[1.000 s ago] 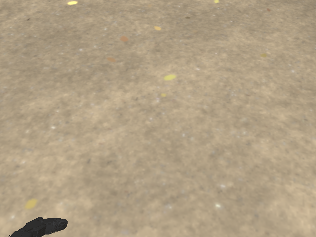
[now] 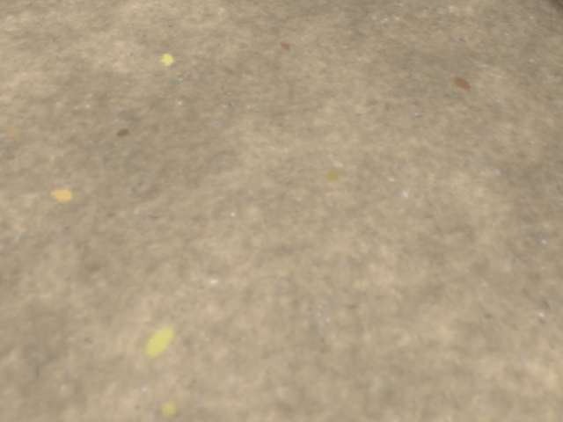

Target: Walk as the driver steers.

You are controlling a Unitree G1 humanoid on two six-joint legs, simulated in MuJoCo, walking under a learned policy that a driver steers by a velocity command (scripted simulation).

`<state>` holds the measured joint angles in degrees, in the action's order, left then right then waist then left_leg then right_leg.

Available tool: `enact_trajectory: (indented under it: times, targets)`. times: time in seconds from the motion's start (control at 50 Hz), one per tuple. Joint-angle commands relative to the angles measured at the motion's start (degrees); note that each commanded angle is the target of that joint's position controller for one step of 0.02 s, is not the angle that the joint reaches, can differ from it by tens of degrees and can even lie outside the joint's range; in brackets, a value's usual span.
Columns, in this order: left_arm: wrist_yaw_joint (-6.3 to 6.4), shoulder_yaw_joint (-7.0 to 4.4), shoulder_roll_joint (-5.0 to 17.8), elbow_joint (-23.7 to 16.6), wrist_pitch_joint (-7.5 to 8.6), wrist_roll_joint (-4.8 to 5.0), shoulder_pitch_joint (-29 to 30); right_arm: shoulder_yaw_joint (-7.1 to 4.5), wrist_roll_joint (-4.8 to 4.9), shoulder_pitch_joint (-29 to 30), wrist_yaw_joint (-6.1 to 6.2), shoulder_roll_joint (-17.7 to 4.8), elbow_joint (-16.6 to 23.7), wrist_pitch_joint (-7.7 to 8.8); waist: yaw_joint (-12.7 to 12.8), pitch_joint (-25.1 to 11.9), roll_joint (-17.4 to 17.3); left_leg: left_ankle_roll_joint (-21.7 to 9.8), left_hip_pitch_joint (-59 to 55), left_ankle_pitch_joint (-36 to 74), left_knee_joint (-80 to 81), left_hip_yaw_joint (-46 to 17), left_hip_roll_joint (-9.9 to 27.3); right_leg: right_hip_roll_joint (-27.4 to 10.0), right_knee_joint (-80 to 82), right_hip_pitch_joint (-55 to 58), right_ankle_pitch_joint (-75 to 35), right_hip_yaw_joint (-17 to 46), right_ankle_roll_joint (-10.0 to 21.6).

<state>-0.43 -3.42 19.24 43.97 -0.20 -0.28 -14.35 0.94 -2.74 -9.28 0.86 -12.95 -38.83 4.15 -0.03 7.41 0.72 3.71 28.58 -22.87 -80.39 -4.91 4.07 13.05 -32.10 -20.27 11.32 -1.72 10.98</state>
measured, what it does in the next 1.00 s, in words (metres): walks ahead: left foot, then right foot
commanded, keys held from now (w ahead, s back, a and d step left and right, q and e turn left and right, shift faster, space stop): e+shift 0.26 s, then q+shift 0.74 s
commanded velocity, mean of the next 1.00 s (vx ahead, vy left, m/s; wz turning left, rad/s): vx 0.11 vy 0.00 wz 0.03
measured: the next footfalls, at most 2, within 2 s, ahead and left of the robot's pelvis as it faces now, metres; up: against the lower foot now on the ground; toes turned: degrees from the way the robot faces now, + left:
left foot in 0.26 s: +0.37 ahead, +0.12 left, +0.00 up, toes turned -23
right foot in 0.56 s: +0.20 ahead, -0.02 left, +0.00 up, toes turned -9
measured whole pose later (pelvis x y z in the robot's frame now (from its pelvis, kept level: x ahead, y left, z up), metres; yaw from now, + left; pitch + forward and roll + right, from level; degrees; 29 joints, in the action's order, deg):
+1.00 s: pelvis +0.20 +0.11 +0.00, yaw +8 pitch +1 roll +0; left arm 0.8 -2.8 17.5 39.7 -1.4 -1.1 -11.9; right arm -4.1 -0.6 -8.8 -2.3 -17.7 -35.7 -3.4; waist 0.6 4.1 2.4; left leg -2.8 18.7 -17.7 -36.3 2.0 -2.6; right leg -6.3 -50.3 -18.4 30.4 -8.6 -2.2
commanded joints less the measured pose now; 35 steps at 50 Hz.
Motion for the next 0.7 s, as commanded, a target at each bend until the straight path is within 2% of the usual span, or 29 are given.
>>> enact_trajectory:
  times: [0.02,0.06,0.1,0.14,0.18,0.22,0.24,0.26,0.28,0.3,0.32,0.34,0.36,0.38,0.4,0.42,0.46,0.5,0.54,0.56,0.58,0.6,0.62,0.64,0.66,0.68,0.7]
  targets:
    - [0.32,-2.44,8.58,-3.91,2.09,0.37,-1.39,-2.42,-0.83,-6.34,0.36,-9.65,3.20,-2.39,-3.12,-7.79,-7.94,1.83,2.43,-0.55,12.27,1.78,1.63,-17.79,12.91,4.89,-51.68,20.92,8.38]
    - [0.15,-2.97,9.44,-3.66,2.17,-0.21,-1.35,-1.80,0.03,-3.36,0.37,-7.74,4.73,-2.80,-2.76,-10.66,-5.64,1.38,-0.09,6.54,20.10,3.65,-0.61,-13.78,9.63,3.50,-57.09,17.77,5.44]
    - [0.37,-3.07,8.49,-3.66,1.25,0.29,-1.30,-1.30,0.68,0.03,0.39,-7.04,5.92,-2.95,-1.39,-12.96,-2.08,0.02,-3.61,15.55,28.56,4.27,-3.02,-10.06,6.67,2.67,-52.93,16.29,0.87]
    - [0.74,-3.20,7.80,-3.57,0.09,0.59,-2.76,-0.89,1.21,3.93,0.34,-6.94,6.90,-3.13,1.08,-13.38,0.59,-0.64,-5.47,20.22,35.06,4.46,-5.56,-8.18,4.58,3.45,-46.14,18.00,-2.81]
    - [1.11,-3.56,8.12,-3.84,-0.88,0.16,-3.91,-0.70,1.44,6.21,0.50,-7.71,7.55,-2.77,2.64,-12.20,2.29,-1.01,-6.17,20.19,41.10,2.58,-7.43,-8.39,2.14,5.33,-38.93,22.79,-4.31]
    - [1.42,-3.84,8.59,-5.11,-1.14,-0.63,-2.49,-1.35,1.36,3.31,0.90,-10.25,6.44,-1.65,1.33,-11.40,3.63,-1.96,-9.64,19.18,48.56,-0.31,-8.02,-9.25,-2.40,7.32,-30.91,27.88,-5.70]
    - [1.43,-3.79,8.49,-5.72,-0.76,-0.39,-0.83,-1.64,1.14,-0.57,1.32,-11.04,5.18,-0.82,-1.12,-11.10,3.78,-2.99,-14.82,22.80,54.35,-0.95,-7.36,-8.12,-7.14,6.48,-28.82,27.85,-6.94]
    - [1.15,-3.15,6.12,-6.73,-0.08,0.64,-1.03,-2.19,0.68,-6.50,1.97,-13.17,4.00,0.08,-3.34,-14.11,-0.22,-5.49,-25.98,33.13,57.49,-6.25,0.91,-5.75,-18.58,2.17,-17.80,24.15,-9.10]
    - [1.60,-2.03,0.70,-6.96,0.17,0.60,-9.34,-2.75,1.19,-8.53,2.10,-16.54,4.75,-0.36,0.39,-21.64,-12.80,-12.02,-37.15,65.21,52.02,-21.46,20.01,1.61,-34.47,-4.96,29.12,12.49,-10.42]
    - [1.53,-2.43,4.57,-6.15,-0.25,-0.91,-15.45,-3.79,2.06,-7.95,2.01,-16.34,4.27,-1.51,2.39,-29.17,-16.83,-20.20,-37.09,63.09,54.41,-36.16,24.83,-0.62,-41.04,-8.76,30.30,8.48,-11.06]
    - [1.34,-2.76,6.66,-3.92,-1.19,-2.12,-12.36,-3.13,2.46,-4.72,1.98,-12.21,5.32,-2.23,1.78,-24.74,-8.33,-20.16,-31.61,51.45,56.08,-32.81,19.63,-3.36,-44.54,-8.67,24.20,9.65,-11.46]
    - [0.81,-2.49,6.36,-4.38,-1.72,-1.90,-7.01,-2.14,2.36,-2.36,1.84,-8.50,5.11,-2.71,1.07,-19.28,-4.91,-17.91,-25.45,44.80,57.48,-24.37,14.38,-3.47,-43.58,-7.91,20.25,9.77,-12.10]
    - [0.45,-2.03,4.87,-4.89,-2.32,-1.30,-4.22,-1.70,1.69,-1.34,1.53,-7.34,4.33,-2.95,1.06,-16.95,-4.39,-15.92,-21.86,39.65,58.64,-19.66,10.81,-3.77,-41.25,-6.83,19.12,10.84,-12.51]
    - [0.14,-1.20,3.07,-4.98,-3.03,-0.93,-3.86,-1.56,1.31,-0.58,1.11,-7.16,3.23,-2.84,1.66,-14.60,-6.00,-14.23,-17.65,35.02,59.96,-15.80,7.66,-4.43,-36.28,-4.38,18.45,11.34,-12.62]
    - [0.02,-0.38,1.58,-4.34,-3.62,-0.86,-5.09,-1.59,1.05,0.36,0.42,-7.21,2.05,-2.84,2.98,-13.65,-7.34,-12.36,-13.82,31.69,60.93,-12.31,4.56,-4.74,-29.81,0.07,18.14,9.31,-12.66]
    - [0.03,0.16,1.12,-4.39,-3.97,-0.92,-5.45,-1.93,0.93,0.91,-0.14,-8.01,1.27,-3.14,4.02,-13.02,-9.37,-11.39,-12.57,28.60,61.97,-11.36,2.18,-5.76,-22.72,2.41,19.52,5.20,-12.61]
    - [0.79,0.56,1.93,-5.13,-4.28,-0.63,-2.90,-3.95,0.83,-1.67,-0.83,-11.92,0.45,-4.34,2.29,-11.51,-11.95,-12.74,-13.02,22.98,64.27,-15.48,1.55,-5.43,-14.70,3.41,22.16,2.19,-11.73]
    - [1.14,0.86,2.45,-5.34,-4.25,-0.25,-2.13,-5.20,1.12,-3.13,-1.58,-12.99,0.29,-5.62,2.06,-10.58,-12.15,-12.53,-11.45,14.44,66.31,-19.27,1.87,-5.19,-7.01,6.56,17.38,2.94,-9.77]
    - [1.44,1.01,2.50,-4.53,-3.42,-0.42,-5.06,-6.20,1.84,-1.52,-1.97,-13.38,0.96,-6.60,4.38,-9.83,-11.85,-9.49,-6.02,5.98,67.91,-19.85,-0.12,-4.76,4.89,14.57,9.57,2.36,-7.41]
    - [1.92,0.71,3.98,-3.98,-2.86,-1.21,-7.45,-6.42,2.35,-0.69,-1.90,-12.77,1.54,-6.72,5.51,-9.38,-11.47,-5.41,0.30,1.24,68.48,-17.40,-3.04,-6.02,11.20,21.99,7.87,2.92,-5.84]
    - [2.63,-0.41,8.68,-4.10,-2.25,-2.14,-9.44,-6.13,2.97,-1.10,-1.82,-10.18,2.51,-6.44,5.71,-9.77,-3.08,-1.13,8.12,-4.92,59.66,-11.73,-7.60,-17.44,18.29,28.21,16.16,13.26,-3.19]
    - [3.32,-1.54,12.83,-6.55,-2.43,-1.86,-0.84,-6.07,3.42,-0.55,-1.50,-8.13,3.92,-6.12,4.50,-6.58,15.29,-1.31,12.15,-7.26,38.98,0.41,-14.47,-34.12,23.93,15.97,21.18,31.19,2.32]
    - [3.45,-0.24,8.41,-8.05,-2.19,-2.35,5.44,-7.33,1.48,-2.79,-1.08,-12.54,1.94,-6.11,1.25,-3.71,5.81,-1.42,7.62,-5.86,27.21,-0.80,-8.31,-35.39,22.49,7.47,9.08,25.40,4.14]
    - [3.65,1.20,3.59,-9.11,-1.50,-2.09,9.05,-7.92,1.60,-5.96,-1.47,-12.39,0.13,-6.49,-2.05,-4.48,2.94,-2.08,3.24,-3.34,20.59,0.24,-8.51,-31.08,19.93,5.07,-1.26,19.18,2.92]
    - [3.63,1.81,1.46,-9.39,-0.97,-1.88,11.14,-7.90,1.51,-9.23,-1.76,-11.57,-1.07,-7.03,-4.11,-5.04,2.55,-2.01,2.54,-0.94,15.60,1.07,-8.03,-27.64,17.95,5.79,-10.43,12.81,1.13]
    - [3.84,1.87,1.27,-9.64,-0.44,-1.63,11.49,-7.90,1.29,-10.35,-2.09,-11.02,-1.32,-7.52,-4.38,-6.32,4.17,-1.88,3.78,0.46,12.20,2.25,-7.49,-26.11,16.27,8.78,-17.15,8.87,0.56]
    - [3.82,1.83,1.09,-9.83,-0.26,-1.57,10.58,-7.56,1.51,-10.80,-2.54,-10.25,-1.52,-7.85,-3.62,-6.81,5.21,-1.24,5.15,0.66,11.73,3.74,-6.68,-25.17,14.84,11.39,-23.69,5.63,0.53]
